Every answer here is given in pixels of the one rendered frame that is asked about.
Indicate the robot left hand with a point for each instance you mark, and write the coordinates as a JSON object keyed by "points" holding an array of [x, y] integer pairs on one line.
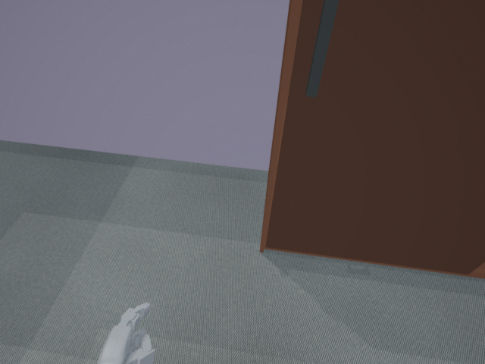
{"points": [[120, 345]]}

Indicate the handle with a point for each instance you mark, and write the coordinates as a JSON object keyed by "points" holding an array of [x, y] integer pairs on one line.
{"points": [[322, 42]]}

